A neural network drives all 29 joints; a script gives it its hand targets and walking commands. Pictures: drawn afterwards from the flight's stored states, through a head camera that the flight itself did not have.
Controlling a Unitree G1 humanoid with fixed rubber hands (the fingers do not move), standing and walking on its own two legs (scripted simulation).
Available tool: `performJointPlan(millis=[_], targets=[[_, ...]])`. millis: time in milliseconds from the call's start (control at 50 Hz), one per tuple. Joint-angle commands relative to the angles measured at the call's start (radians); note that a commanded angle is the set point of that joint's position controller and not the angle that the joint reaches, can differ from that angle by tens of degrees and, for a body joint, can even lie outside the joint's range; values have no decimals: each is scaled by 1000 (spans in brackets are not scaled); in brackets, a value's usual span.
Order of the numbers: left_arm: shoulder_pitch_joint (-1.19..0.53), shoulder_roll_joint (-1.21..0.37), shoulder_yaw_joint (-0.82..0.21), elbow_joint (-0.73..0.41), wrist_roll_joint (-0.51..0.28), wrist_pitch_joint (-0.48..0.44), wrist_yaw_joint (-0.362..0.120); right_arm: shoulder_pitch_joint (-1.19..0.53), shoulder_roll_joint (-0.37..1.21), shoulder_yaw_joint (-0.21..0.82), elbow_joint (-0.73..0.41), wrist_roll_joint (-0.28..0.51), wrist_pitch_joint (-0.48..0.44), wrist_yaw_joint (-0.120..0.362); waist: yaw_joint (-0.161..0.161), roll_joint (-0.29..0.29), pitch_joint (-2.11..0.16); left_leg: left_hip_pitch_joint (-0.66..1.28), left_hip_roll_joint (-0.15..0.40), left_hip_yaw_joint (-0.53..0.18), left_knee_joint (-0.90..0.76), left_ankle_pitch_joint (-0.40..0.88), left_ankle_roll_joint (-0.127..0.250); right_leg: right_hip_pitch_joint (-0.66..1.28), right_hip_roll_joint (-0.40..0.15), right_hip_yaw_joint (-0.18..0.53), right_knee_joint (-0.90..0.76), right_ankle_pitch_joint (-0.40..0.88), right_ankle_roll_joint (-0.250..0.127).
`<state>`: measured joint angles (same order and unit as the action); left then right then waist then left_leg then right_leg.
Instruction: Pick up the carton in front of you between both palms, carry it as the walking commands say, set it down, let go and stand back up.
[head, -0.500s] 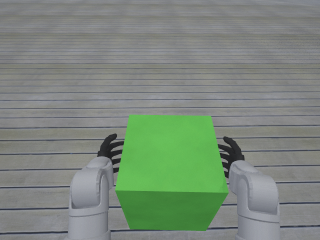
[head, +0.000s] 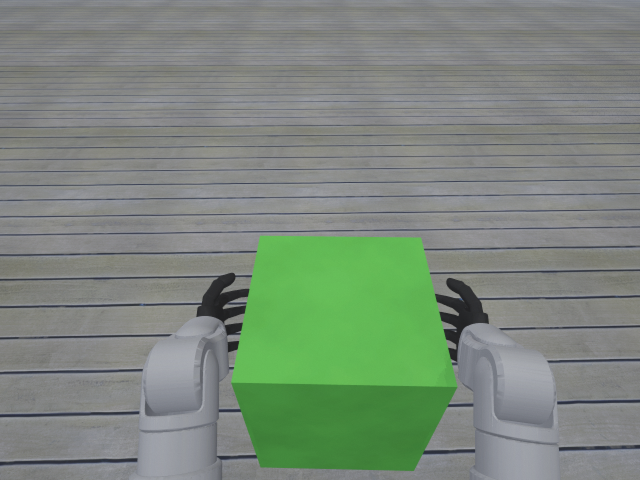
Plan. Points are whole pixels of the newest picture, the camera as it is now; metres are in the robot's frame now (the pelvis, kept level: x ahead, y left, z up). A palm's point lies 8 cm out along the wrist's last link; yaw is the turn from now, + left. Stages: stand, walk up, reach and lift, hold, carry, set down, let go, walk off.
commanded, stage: carry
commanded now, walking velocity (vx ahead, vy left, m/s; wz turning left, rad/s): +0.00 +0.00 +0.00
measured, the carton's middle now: (338, 355) +0.28 +0.00 +0.01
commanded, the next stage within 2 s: hold in 1.30 s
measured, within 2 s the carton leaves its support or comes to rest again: neither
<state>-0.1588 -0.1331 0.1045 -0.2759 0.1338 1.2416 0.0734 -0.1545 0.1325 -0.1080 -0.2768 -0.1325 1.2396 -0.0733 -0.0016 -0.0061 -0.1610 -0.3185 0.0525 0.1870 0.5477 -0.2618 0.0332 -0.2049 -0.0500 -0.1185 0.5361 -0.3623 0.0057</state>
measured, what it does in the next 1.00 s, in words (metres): stands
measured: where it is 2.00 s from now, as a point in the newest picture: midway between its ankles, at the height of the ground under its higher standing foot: outside the picture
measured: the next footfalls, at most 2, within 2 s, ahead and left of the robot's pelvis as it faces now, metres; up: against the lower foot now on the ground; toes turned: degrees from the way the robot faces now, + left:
none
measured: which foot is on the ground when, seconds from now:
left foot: down 0.00-1.00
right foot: down 0.00-1.00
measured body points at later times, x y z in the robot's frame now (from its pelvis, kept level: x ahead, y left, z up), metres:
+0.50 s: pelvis -0.03 +0.00 +0.00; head -0.07 +0.00 +0.45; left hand +0.24 +0.15 +0.06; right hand +0.24 -0.15 +0.06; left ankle +0.02 +0.10 -0.73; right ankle -0.05 -0.11 -0.73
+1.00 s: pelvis -0.04 +0.00 +0.00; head -0.06 +0.00 +0.45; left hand +0.26 +0.15 +0.04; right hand +0.26 -0.15 +0.04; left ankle +0.02 +0.10 -0.73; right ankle -0.05 -0.11 -0.73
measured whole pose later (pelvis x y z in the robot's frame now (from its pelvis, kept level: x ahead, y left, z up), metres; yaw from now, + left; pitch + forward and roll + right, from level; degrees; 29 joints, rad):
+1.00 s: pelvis -0.04 +0.00 +0.00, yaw +0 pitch +2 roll +0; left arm -0.22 -0.14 0.17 0.17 0.24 0.71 0.02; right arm -0.22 0.14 -0.18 0.18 -0.24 0.71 -0.02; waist 0.00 0.00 -0.10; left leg -0.37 0.06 0.18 0.50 -0.17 0.04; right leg -0.28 -0.04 -0.12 0.53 -0.29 0.00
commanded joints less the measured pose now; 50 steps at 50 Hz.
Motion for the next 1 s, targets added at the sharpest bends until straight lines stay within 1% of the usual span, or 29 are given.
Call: performJointPlan(millis=[0, 100, 180, 320, 420, 560, 680, 760, 800, 860, 920, 980], targets=[[-479, -892, -692, -53, -414, -5, -246, -488, 892, 694, -58, 417, -4, 250, 1, 2, -146, 130, 118, -129, -76, 282, 3, -23, -108, 89, -90, 276, -20], [-457, -904, -695, -18, -398, -20, -251, -465, 904, 696, -24, 400, -19, 256, 1, 2, -134, 124, 118, -131, -92, 246, 2, -37, -107, 92, -105, 235, -24], [-454, -913, -701, 12, -382, -57, -255, -462, 911, 702, 5, 384, -56, 261, 1, 3, -124, 117, 117, -134, -105, 212, 1, -51, -105, 95, -115, 199, -27], [-449, -895, -682, 55, -336, -161, -256, -458, 892, 680, 53, 339, -161, 261, 2, 4, -130, 109, 117, -138, -118, 167, 1, -61, -103, 100, -120, 164, -31], [-415, -853, -638, 100, -284, -237, -252, -425, 852, 635, 103, 286, -240, 256, 2, 7, -141, 106, 117, -138, -121, 163, 0, -62, -100, 99, -117, 161, -33], [-424, -819, -542, 227, -194, -375, -249, -430, 814, 533, 230, 195, -379, 256, 0, 11, -134, 92, 118, -142, -131, 130, -3, -75, -96, 99, -119, 139, -32], [-487, -837, -428, 382, -112, -514, -256, -499, 828, 421, 385, 117, -516, 266, -1, 12, -141, 86, 119, -147, -142, 97, -3, -74, -91, 98, -118, 119, -33], [-531, -886, -405, 454, -91, -589, -269, -546, 879, 400, 459, 98, -593, 278, -1, 14, -163, 94, 119, -149, -142, 105, -1, -65, -90, 99, -112, 122, -36], [-539, -909, -412, 466, -92, -607, -273, -555, 903, 408, 470, 98, -610, 282, -1, 14, -177, 104, 118, -149, -137, 123, 1, -59, -91, 99, -108, 130, -36], [-528, -929, -444, 450, -107, -605, -277, -543, 924, 439, 452, 113, -609, 285, 0, 14, -194, 118, 118, -146, -127, 160, 2, -52, -92, 98, -103, 148, -35], [-503, -935, -493, 399, -136, -575, -275, -515, 931, 486, 402, 143, -578, 284, 1, 14, -204, 128, 119, -145, -115, 200, 3, -48, -95, 97, -97, 172, -33], [-474, -910, -492, 381, -137, -544, -270, -486, 904, 484, 386, 142, -547, 279, 0, 12, -202, 126, 120, -142, -107, 225, 3, -48, -96, 95, -92, 189, -31]])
